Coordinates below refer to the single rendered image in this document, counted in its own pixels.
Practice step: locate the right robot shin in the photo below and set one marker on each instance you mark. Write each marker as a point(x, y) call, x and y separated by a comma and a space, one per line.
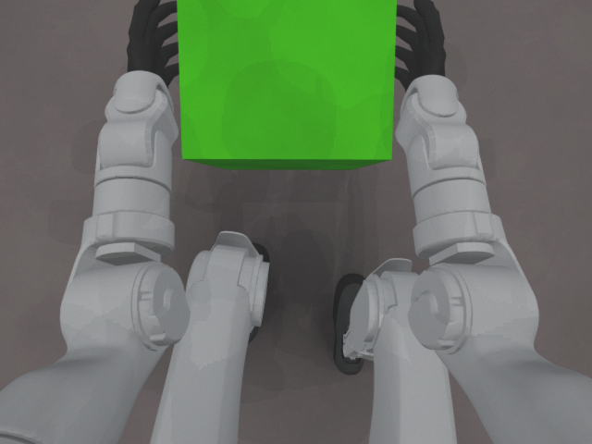
point(353, 346)

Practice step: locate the right robot upper arm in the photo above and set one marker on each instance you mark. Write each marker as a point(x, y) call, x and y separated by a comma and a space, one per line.
point(481, 321)

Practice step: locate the robot right hand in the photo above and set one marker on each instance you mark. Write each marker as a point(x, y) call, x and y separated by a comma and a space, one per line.
point(428, 55)

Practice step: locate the robot left forearm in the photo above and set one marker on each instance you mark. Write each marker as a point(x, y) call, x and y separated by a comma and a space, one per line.
point(133, 178)

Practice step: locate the carton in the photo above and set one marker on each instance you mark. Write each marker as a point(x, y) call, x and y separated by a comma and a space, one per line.
point(287, 84)

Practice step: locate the robot left hand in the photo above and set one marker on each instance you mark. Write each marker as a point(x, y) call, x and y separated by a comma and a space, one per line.
point(145, 39)

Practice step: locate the right robot foot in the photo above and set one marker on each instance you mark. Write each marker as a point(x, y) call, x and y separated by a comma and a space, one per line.
point(345, 294)

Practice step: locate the left robot upper arm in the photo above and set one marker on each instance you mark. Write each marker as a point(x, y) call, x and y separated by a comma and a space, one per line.
point(117, 322)

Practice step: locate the robot right forearm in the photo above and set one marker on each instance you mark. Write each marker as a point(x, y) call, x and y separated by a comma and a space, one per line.
point(448, 186)

